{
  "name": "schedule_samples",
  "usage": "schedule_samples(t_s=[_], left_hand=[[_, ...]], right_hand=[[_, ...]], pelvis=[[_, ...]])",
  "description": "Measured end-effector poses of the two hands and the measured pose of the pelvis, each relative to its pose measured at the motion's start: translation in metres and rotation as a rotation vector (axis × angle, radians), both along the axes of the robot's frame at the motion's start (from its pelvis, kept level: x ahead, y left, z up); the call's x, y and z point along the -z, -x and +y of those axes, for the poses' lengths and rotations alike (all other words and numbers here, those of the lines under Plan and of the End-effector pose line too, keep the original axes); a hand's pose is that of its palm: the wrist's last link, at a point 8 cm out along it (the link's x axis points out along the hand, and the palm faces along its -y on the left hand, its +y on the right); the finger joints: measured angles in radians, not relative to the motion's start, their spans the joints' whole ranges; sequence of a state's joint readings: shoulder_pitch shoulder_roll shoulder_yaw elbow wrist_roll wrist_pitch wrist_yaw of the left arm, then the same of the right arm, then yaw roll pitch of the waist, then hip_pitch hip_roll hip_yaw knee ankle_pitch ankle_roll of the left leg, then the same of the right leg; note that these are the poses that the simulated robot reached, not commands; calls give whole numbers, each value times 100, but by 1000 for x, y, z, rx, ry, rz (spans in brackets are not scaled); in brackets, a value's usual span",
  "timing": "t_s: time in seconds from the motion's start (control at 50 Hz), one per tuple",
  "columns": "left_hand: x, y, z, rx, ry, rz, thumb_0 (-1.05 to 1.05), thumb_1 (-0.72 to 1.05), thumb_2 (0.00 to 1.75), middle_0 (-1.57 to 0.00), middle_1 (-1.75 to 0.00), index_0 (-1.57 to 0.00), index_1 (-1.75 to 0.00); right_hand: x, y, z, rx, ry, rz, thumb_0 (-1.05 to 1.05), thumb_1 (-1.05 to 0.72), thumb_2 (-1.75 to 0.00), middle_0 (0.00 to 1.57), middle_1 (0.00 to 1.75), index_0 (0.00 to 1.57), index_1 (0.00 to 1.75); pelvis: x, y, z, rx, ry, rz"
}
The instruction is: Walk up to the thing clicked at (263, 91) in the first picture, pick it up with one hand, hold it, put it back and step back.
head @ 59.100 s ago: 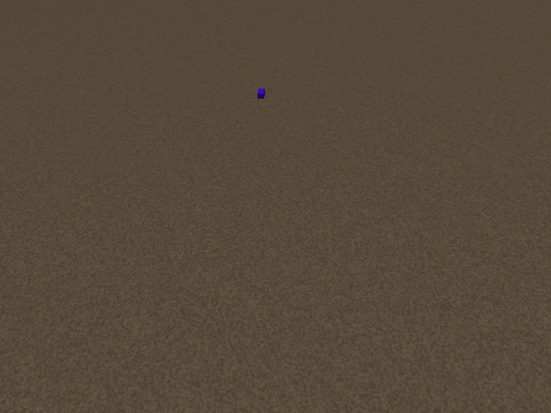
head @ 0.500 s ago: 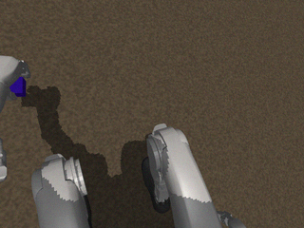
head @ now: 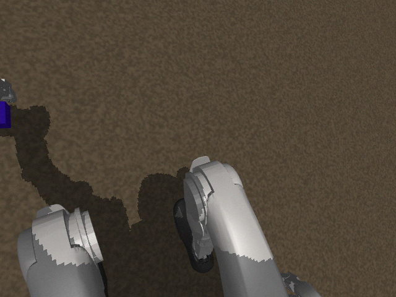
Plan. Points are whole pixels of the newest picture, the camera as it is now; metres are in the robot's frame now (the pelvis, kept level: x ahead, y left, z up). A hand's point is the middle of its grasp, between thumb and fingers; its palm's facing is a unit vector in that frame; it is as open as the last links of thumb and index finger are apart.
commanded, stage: lower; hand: left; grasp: from above
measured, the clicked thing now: out of the picture +0.52 +0.26 -0.23
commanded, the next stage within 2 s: rest in 0.02 s
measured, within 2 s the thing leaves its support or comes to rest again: rests again in 1.12 s
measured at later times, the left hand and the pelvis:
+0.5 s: hand out of the picture +0.51 +0.25 -0.23, palm faces -0.48 -0.01 -0.88, open 7.6 cm; pelvis +0.00 +0.01 -0.01, yaw -3 degrees
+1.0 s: hand out of the picture +0.51 +0.25 -0.25, palm faces -0.47 -0.01 -0.88, open 7.5 cm; pelvis +0.00 +0.01 -0.02, yaw -4 degrees
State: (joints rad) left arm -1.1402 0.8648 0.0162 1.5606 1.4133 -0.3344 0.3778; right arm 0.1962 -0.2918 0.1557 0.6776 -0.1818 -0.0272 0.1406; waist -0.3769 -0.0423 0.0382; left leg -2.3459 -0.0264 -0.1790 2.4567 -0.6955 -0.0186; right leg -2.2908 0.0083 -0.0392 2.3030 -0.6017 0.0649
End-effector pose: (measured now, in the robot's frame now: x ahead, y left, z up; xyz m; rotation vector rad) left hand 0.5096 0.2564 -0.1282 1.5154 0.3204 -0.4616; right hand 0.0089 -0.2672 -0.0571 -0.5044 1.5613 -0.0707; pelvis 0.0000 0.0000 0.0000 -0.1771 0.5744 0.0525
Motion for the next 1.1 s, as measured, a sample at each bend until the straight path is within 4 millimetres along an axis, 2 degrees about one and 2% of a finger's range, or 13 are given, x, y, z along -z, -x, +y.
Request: schedule_samples(t_s=[0.28, 0.58, 0.88, 1.1], left_hand=[[24, -6, 0, -19, -4, -22, -1, 36, 25, -87, -34, -89, -30], [47, -3, 0, -13, 9, -9, -1, 38, 24, -86, -34, -89, -30], [60, -6, -3, -14, 8, -19, -1, 39, 20, -88, -31, -90, -27], [66, -6, -4, -27, 2, -10, -1, 41, 18, -89, -27, -91, -24]], right_hand=[[-1, 1, 7, -29, 3, -8, 0, -92, -90, 21, 30, 20, 30], [-5, 2, 14, -76, 7, 5, 0, -92, -90, 21, 30, 20, 30], [-7, -6, 21, -132, -13, -20, 0, -92, -90, 21, 30, 20, 30], [-7, -4, 25, -147, -33, -17, 0, -92, -90, 21, 30, 20, 30]], pelvis=[[9, -2, 2, 12, 21, -12], [13, -2, 6, 24, 42, -35], [16, -2, 9, 31, 61, -55], [17, -1, 9, 35, 67, -66]])
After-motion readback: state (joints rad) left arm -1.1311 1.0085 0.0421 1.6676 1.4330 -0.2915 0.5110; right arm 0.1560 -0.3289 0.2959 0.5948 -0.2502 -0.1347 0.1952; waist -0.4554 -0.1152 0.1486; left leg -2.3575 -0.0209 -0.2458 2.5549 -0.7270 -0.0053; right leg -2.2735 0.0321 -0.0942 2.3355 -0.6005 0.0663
